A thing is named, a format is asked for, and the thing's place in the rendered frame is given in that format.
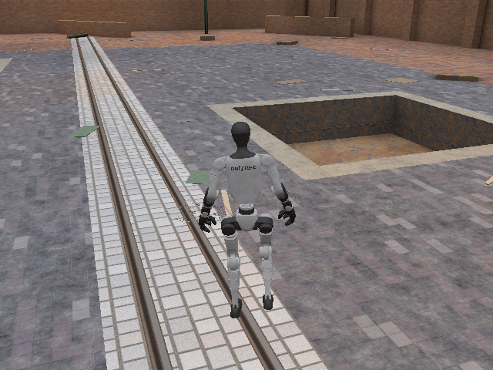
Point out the left robot hand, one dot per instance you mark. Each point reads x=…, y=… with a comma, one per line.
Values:
x=207, y=220

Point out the robot left upper arm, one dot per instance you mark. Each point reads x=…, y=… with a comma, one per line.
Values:
x=215, y=175

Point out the right robot thigh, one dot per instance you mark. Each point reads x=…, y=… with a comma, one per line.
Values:
x=265, y=226

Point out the robot right forearm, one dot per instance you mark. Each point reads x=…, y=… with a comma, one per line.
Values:
x=285, y=200

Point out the robot left foot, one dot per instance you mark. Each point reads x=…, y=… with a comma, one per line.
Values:
x=235, y=312

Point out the robot left forearm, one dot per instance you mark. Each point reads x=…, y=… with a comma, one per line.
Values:
x=207, y=205

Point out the robot right upper arm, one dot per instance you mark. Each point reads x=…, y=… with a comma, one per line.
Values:
x=272, y=172

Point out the right robot hand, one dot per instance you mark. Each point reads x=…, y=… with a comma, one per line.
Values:
x=290, y=214

